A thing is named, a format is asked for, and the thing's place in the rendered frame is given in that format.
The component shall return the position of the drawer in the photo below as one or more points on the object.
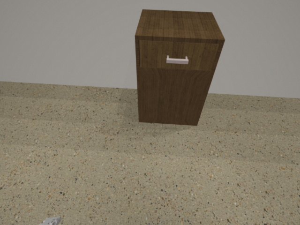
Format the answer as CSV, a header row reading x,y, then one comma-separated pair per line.
x,y
200,56

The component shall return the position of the handle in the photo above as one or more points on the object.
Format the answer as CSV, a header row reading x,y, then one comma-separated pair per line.
x,y
177,61

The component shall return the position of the cabinet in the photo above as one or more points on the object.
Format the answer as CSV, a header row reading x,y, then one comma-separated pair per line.
x,y
174,96

